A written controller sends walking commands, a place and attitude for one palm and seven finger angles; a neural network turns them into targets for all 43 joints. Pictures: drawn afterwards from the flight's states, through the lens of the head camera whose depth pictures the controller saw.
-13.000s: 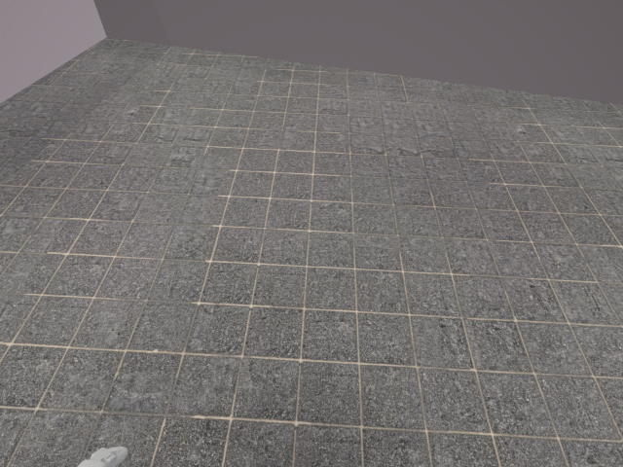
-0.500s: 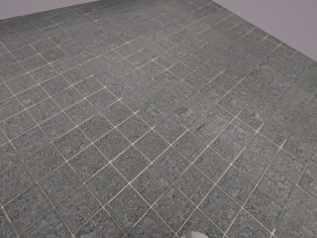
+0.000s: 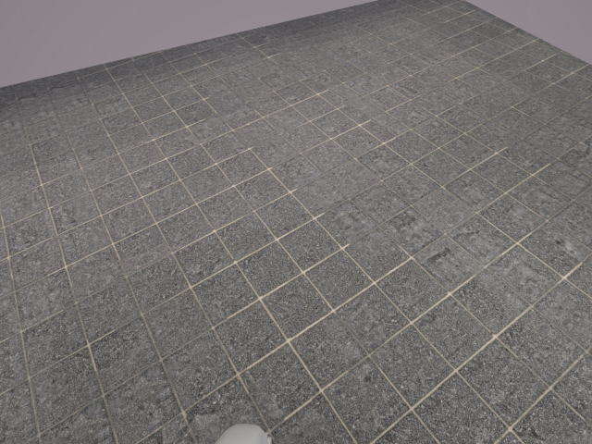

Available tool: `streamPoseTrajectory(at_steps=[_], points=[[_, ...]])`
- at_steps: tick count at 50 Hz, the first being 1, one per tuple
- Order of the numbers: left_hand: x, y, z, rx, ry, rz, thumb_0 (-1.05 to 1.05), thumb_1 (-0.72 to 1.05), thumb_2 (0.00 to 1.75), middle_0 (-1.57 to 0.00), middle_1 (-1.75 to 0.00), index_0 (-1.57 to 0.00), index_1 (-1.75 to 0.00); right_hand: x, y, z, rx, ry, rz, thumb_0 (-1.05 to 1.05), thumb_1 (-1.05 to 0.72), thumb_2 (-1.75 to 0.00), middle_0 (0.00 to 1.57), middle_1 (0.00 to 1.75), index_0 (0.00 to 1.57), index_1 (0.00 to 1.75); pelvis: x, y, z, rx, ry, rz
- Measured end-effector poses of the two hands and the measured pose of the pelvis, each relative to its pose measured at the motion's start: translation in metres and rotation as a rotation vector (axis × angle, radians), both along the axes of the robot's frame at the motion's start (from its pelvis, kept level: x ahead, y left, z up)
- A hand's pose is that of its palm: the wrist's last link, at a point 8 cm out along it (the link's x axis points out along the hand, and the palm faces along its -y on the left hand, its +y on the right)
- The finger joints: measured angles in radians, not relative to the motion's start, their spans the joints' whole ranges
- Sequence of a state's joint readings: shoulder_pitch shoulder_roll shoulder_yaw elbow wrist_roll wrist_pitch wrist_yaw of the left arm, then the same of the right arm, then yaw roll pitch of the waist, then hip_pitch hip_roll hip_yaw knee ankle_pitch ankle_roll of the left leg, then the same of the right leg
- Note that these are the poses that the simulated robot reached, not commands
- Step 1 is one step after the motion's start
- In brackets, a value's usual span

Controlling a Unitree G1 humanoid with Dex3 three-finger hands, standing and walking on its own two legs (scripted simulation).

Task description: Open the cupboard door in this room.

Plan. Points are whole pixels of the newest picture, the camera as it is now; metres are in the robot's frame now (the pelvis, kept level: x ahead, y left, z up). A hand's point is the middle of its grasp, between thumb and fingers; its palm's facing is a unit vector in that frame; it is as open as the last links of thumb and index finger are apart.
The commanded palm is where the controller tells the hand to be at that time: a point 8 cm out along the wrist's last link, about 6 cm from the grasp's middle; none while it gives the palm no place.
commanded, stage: turn or walk to find it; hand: left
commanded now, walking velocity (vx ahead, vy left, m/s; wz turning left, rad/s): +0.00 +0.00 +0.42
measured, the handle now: out of the picture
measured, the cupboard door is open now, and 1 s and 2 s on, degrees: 0 0 0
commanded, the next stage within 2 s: none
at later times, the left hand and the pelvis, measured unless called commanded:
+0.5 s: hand out of the picture -0.01 +0.29 -0.17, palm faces +0.23 -0.94 -0.24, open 7.4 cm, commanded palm none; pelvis -0.02 +0.06 +0.00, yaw +11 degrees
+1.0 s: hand out of the picture -0.04 +0.20 -0.15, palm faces +0.40 -0.88 -0.27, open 7.4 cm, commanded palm none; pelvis -0.04 +0.00 +0.00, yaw +25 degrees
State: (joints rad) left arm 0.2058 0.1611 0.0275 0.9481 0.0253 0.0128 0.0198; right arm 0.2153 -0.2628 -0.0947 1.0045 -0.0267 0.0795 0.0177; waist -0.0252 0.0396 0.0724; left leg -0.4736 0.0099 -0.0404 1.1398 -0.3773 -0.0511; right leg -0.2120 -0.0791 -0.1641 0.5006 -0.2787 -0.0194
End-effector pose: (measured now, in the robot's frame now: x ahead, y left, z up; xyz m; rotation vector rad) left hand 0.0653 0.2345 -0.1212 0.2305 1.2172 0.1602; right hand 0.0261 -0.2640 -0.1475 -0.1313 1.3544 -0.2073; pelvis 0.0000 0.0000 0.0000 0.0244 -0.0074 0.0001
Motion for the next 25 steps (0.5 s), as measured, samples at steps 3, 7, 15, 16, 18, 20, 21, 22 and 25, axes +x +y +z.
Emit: streamPoseTrajectory(at_steps=[3, 7, 15, 16, 18, 20, 21, 22, 25], points=[[-0.023, 0.005, -0.006, -0.016, 0.034, 0.045, 0.0, 0.91, 0.9, -0.2, -0.3, -0.21, -0.3, 0.009, 0.005, 0.003, -0.013, 0.014, 0.045, 0.0, -0.91, -0.9, 0.2, 0.3, 0.2, 0.3, -0.002, 0.004, 0.0, -0.003, 0.004, 0.029], [-0.056, 0.021, -0.018, -0.037, 0.081, 0.109, 0.0, 0.91, 0.9, -0.2, -0.3, -0.21, -0.3, 0.032, 0.021, 0.008, -0.036, -0.004, 0.118, 0.0, -0.91, -0.9, 0.2, 0.3, 0.2, 0.3, -0.007, 0.017, -0.003, -0.013, 0.008, 0.066], [-0.108, 0.073, -0.041, -0.053, 0.177, 0.227, 0.01, 0.91, 0.9, -0.2, -0.3, -0.2, -0.3, 0.076, 0.076, 0.026, -0.074, -0.139, 0.246, 0.0, -0.91, -0.9, 0.2, 0.3, 0.2, 0.3, -0.016, 0.05, -0.009, -0.039, -0.001, 0.126], [-0.109, 0.077, -0.039, -0.053, 0.178, 0.236, 0.01, 0.91, 0.9, -0.2, -0.3, -0.2, -0.3, 0.078, 0.081, 0.029, -0.076, -0.146, 0.254, 0.0, -0.91, -0.9, 0.2, 0.3, 0.2, 0.3, -0.017, 0.053, -0.006, -0.047, 0.0, 0.134], [-0.108, 0.085, -0.033, -0.052, 0.159, 0.247, 0.01, 0.91, 0.9, -0.2, -0.3, -0.2, -0.3, 0.079, 0.091, 0.034, -0.074, -0.152, 0.268, 0.0, -0.91, -0.9, 0.2, 0.3, 0.2, 0.3, -0.018, 0.058, -0.001, -0.058, 0.0, 0.149], [-0.105, 0.091, -0.028, -0.048, 0.128, 0.252, 0.01, 0.91, 0.9, -0.2, -0.3, -0.2, -0.3, 0.079, 0.098, 0.035, -0.067, -0.154, 0.279, 0.0, -0.91, -0.9, 0.2, 0.3, 0.2, 0.3, -0.02, 0.062, 0.002, -0.062, 0.0, 0.162], [-0.102, 0.094, -0.025, -0.045, 0.112, 0.254, 0.01, 0.91, 0.9, -0.19, -0.3, -0.2, -0.3, 0.078, 0.1, 0.036, -0.063, -0.154, 0.283, 0.0, -0.91, -0.9, 0.2, 0.3, 0.2, 0.3, -0.021, 0.063, 0.003, -0.062, -0.001, 0.168], [-0.1, 0.096, -0.023, -0.041, 0.097, 0.255, 0.01, 0.91, 0.9, -0.19, -0.3, -0.2, -0.3, 0.077, 0.103, 0.036, -0.058, -0.153, 0.286, 0.0, -0.91, -0.9, 0.2, 0.3, 0.2, 0.3, -0.022, 0.064, 0.004, -0.061, -0.001, 0.174], [-0.091, 0.1, -0.018, -0.029, 0.054, 0.26, 0.01, 0.91, 0.9, -0.19, -0.3, -0.2, -0.3, 0.07, 0.106, 0.033, -0.044, -0.143, 0.291, 0.0, -0.91, -0.9, 0.2, 0.3, 0.2, 0.3, -0.024, 0.064, 0.005, -0.055, -0.002, 0.195]])
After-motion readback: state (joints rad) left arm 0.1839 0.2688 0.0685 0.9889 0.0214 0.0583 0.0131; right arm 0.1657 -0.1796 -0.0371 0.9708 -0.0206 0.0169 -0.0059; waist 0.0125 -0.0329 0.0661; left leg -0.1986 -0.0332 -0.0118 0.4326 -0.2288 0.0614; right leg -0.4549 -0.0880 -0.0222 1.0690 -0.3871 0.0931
